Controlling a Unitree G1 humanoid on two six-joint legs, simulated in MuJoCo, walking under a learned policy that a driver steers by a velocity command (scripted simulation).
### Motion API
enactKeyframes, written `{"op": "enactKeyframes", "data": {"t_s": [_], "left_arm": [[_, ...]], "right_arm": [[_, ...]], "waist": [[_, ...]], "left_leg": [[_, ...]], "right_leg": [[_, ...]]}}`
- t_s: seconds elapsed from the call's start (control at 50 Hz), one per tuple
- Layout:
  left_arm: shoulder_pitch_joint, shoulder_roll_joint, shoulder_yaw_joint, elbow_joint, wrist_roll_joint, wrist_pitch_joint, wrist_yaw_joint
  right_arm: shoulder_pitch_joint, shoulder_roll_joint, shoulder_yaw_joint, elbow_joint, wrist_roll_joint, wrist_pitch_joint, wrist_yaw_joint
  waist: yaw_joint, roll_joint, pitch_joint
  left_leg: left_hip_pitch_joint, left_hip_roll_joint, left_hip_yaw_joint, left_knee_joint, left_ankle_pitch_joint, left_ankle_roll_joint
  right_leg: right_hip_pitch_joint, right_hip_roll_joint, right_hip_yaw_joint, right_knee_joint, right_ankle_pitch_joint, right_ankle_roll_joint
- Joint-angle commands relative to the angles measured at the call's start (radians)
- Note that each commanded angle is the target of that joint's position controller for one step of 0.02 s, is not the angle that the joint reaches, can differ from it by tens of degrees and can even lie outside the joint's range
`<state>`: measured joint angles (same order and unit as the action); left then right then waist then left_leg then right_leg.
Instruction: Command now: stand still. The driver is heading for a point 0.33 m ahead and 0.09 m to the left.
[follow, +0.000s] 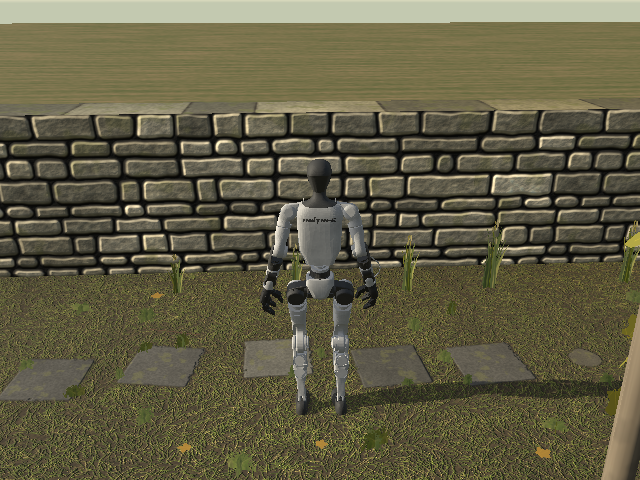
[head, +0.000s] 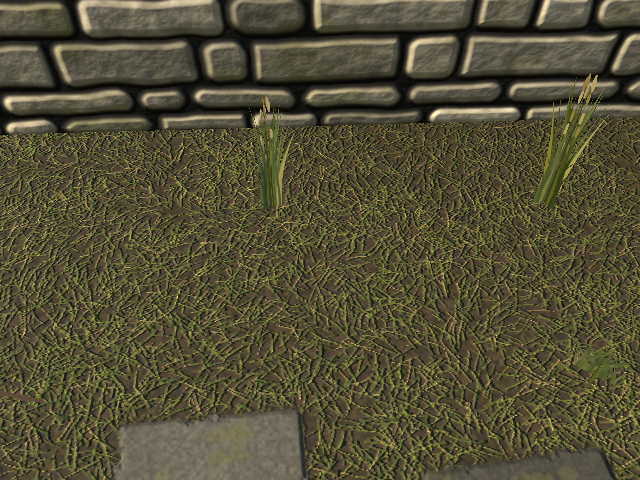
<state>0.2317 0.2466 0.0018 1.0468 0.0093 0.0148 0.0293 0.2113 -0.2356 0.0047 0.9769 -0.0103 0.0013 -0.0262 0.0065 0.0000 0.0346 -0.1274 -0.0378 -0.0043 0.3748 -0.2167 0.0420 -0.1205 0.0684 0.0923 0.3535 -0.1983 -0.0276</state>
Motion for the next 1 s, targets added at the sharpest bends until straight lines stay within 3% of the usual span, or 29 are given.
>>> {"op": "enactKeyframes", "data": {"t_s": [0.02, 0.22, 0.24, 0.28, 0.3, 0.34, 0.38, 0.42, 0.48, 0.52, 0.54, 0.56, 0.58, 0.6, 0.62, 0.64, 0.66, 0.74, 0.8, 0.86, 0.88, 0.92, 0.96, 0.98, 1.0], "left_arm": [[0.019, 0.092, 0.012, 0.001, 0.0, -0.008, 0.005], [0.037, 0.065, -0.003, 0.07, -0.001, -0.008, 0.01], [0.046, 0.057, -0.005, 0.076, 0.0, -0.008, 0.011], [0.046, 0.067, 0.002, 0.069, 0.006, -0.004, 0.009], [0.029, 0.067, 0.005, 0.056, 0.015, -0.003, 0.005], [-0.013, 0.028, -0.002, 0.024, 0.033, -0.014, -0.01], [-0.051, 0.033, 0.002, -0.007, 0.032, -0.035, -0.021], [-0.047, 0.039, 0.008, -0.022, 0.026, -0.055, -0.034], [-0.024, 0.025, 0.014, -0.031, 0.012, -0.072, -0.043], [0.112, 0.007, 0.02, 0.015, 0.007, -0.073, -0.037], [0.195, 0.028, 0.03, 0.041, 0.011, -0.077, -0.029], [0.31, 0.096, 0.047, 0.058, 0.026, -0.086, -0.019], [0.417, 0.199, 0.071, 0.082, 0.019, -0.082, -0.018], [0.338, 0.151, 0.063, 0.07, 0.019, -0.077, -0.014], [0.238, 0.111, 0.053, 0.029, 0.016, -0.086, -0.019], [0.184, 0.088, 0.047, 0.009, 0.013, -0.096, -0.021], [0.166, 0.071, 0.041, 0.001, 0.01, -0.108, -0.017], [0.256, 0.029, 0.025, 0.034, 0.009, -0.127, -0.011], [0.267, 0.005, 0.008, 0.043, 0.013, -0.125, -0.007], [0.282, 0.012, -0.002, 0.06, 0.009, -0.119, 0.004], [0.294, 0.025, 0.0, 0.07, 0.008, -0.119, 0.008], [0.273, 0.046, 0.005, 0.072, 0.003, -0.12, 0.015], [0.219, 0.057, 0.009, 0.066, -0.01, -0.114, 0.012], [0.235, 0.038, 0.004, 0.048, -0.021, -0.115, 0.008], [0.412, -0.083, -0.014, 0.064, -0.052, -0.098, 0.004]], "right_arm": [[0.017, -0.103, -0.016, -0.006, 0.0, -0.009, -0.004], [0.058, -0.077, -0.002, 0.072, 0.0, -0.009, -0.008], [0.069, -0.076, -0.002, 0.079, -0.001, -0.009, -0.007], [0.088, -0.118, -0.022, 0.086, -0.003, 0.001, -0.006], [0.115, -0.133, -0.031, 0.09, -0.005, 0.007, -0.004], [0.191, -0.148, -0.047, 0.114, -0.006, 0.011, -0.003], [0.206, -0.133, -0.053, 0.117, -0.015, -0.003, 0.0], [0.185, -0.139, -0.061, 0.107, -0.015, -0.022, 0.004], [0.144, -0.132, -0.067, 0.095, -0.006, -0.037, 0.008], [0.111, -0.127, -0.07, 0.082, 0.001, -0.037, 0.011], [0.107, -0.102, -0.064, 0.072, -0.005, -0.043, 0.014], [0.079, -0.038, -0.046, 0.045, -0.01, -0.052, 0.021], [0.071, -0.005, -0.038, 0.005, -0.009, -0.057, 0.029], [0.041, -0.08, -0.054, 0.001, -0.031, -0.056, 0.035], [0.038, -0.063, -0.053, 0.007, -0.025, -0.06, 0.048], [0.066, -0.038, -0.048, 0.023, -0.015, -0.065, 0.056], [0.073, -0.039, -0.051, 0.03, -0.018, -0.065, 0.061], [0.028, -0.028, -0.055, 0.015, -0.017, -0.042, 0.064], [-0.078, 0.007, -0.041, -0.032, -0.017, -0.04, 0.056], [-0.159, 0.043, -0.015, -0.057, -0.012, -0.043, 0.048], [-0.137, 0.033, -0.014, -0.05, -0.011, -0.043, 0.042], [-0.007, -0.007, -0.024, -0.007, -0.01, -0.049, 0.03], [0.186, -0.048, -0.042, 0.058, -0.024, -0.074, 0.018], [0.278, -0.116, -0.059, 0.085, -0.044, -0.085, 0.013], [0.297, -0.176, -0.071, 0.087, -0.045, -0.082, 0.013]], "waist": [[-0.003, 0.005, -0.002], [-0.003, 0.009, 0.012], [-0.006, 0.012, -0.008], [-0.016, 0.053, 0.015], [-0.03, 0.084, 0.049], [-0.055, 0.147, 0.118], [-0.057, 0.113, 0.146], [-0.033, 0.083, 0.117], [0.0, 0.104, 0.091], [0.057, 0.075, 0.075], [0.085, 0.02, 0.055], [0.131, -0.17, 0.02], [0.138, -0.321, 0.007], [0.085, -0.147, 0.094], [0.041, -0.071, 0.132], [0.01, -0.05, 0.13], [-0.007, -0.044, 0.112], [-0.007, -0.059, 0.07], [-0.006, -0.064, 0.107], [0.014, -0.098, 0.102], [0.009, -0.118, 0.079], [-0.045, -0.145, 0.011], [-0.146, -0.114, -0.064], [-0.158, -0.033, -0.153], [-0.068, 0.182, -0.333]], "left_leg": [[0.002, 0.13, -0.123, -0.069, 0.122, 0.025], [-0.01, 0.122, -0.123, -0.072, 0.112, 0.024], [-0.004, 0.115, -0.124, -0.084, 0.01, 0.026], [-0.025, 0.107, -0.163, -0.097, -0.309, 0.06], [-0.038, 0.14, -0.229, -0.13, -0.475, 0.096], [-0.041, 0.277, -0.414, -0.238, -0.656, 0.186], [-0.05, 0.347, -0.483, -0.288, -0.572, 0.23], [-0.014, 0.329, -0.419, -0.276, -0.45, 0.217], [-0.103, 0.243, -0.267, -0.223, -0.322, 0.17], [-0.266, 0.186, -0.188, -0.119, -0.333, 0.143], [-0.366, 0.148, -0.148, -0.011, -0.339, 0.122], [-0.467, 0.05, -0.022, 0.29, -0.293, 0.082], [-0.639, -0.043, 0.055, 0.551, -0.368, 0.067], [-0.664, 0.032, -0.034, 0.702, -0.299, 0.083], [-0.656, 0.064, -0.071, 0.731, -0.187, 0.086], [-0.617, 0.084, -0.081, 0.722, -0.105, 0.073], [-0.59, 0.096, -0.072, 0.713, -0.05, 0.06], [-0.619, 0.084, -0.013, 0.741, 0.046, 0.03], [-0.57, 0.045, 0.058, 0.581, 0.086, 0.009], [-0.397, -0.003, 0.154, 0.307, 0.143, 0.007], [-0.337, -0.023, 0.169, 0.271, 0.151, 0.019], [-0.204, -0.055, 0.154, 0.239, 0.146, 0.063], [-0.009, -0.024, 0.102, 0.053, 0.315, 0.107], [0.203, 0.133, -0.025, 0.094, 0.691, 0.139], [0.461, 0.457, -0.362, 0.198, 1.312, 0.338]], "right_leg": [[-0.03, -0.113, 0.091, -0.048, 0.124, -0.018], [-0.036, -0.118, 0.081, -0.044, 0.118, -0.018], [-0.034, -0.108, 0.074, -0.043, 0.044, -0.021], [-0.107, -0.049, 0.027, 0.044, -0.199, -0.042], [-0.189, -0.023, 0.005, 0.111, -0.302, -0.051], [-0.315, -0.012, -0.086, 0.284, -0.284, -0.049], [-0.385, -0.072, -0.09, 0.42, -0.259, -0.042], [-0.404, -0.097, -0.091, 0.429, -0.26, -0.039], [-0.22, -0.068, -0.147, 0.264, -0.192, -0.039], [0.046, -0.018, -0.2, 0.101, -0.069, -0.041], [0.188, -0.035, -0.15, 0.058, -0.11, -0.045], [0.283, -0.247, 0.152, -0.11, -0.334, -0.073], [0.304, -0.453, 0.541, -0.268, -0.623, -0.17], [0.197, -0.463, 0.521, -0.257, -0.643, -0.188], [0.123, -0.418, 0.418, -0.252, -0.541, -0.165], [0.095, -0.37, 0.3, -0.264, -0.382, -0.138], [0.097, -0.342, 0.21, -0.268, -0.241, -0.119], [0.159, -0.279, -0.038, -0.217, 0.255, -0.079], [0.089, -0.242, -0.148, -0.17, 0.655, -0.074], [0.046, -0.211, -0.203, -0.115, 0.819, -0.065], [0.063, -0.22, -0.2, -0.073, 0.897, -0.065], [0.096, -0.245, -0.181, 0.06, 1.041, -0.061], [0.085, -0.23, -0.182, 0.32, 0.882, -0.053], [-0.057, -0.176, -0.2, 0.544, 0.486, -0.038], [-0.277, -0.014, -0.195, 0.926, -0.474, -0.01]]}}
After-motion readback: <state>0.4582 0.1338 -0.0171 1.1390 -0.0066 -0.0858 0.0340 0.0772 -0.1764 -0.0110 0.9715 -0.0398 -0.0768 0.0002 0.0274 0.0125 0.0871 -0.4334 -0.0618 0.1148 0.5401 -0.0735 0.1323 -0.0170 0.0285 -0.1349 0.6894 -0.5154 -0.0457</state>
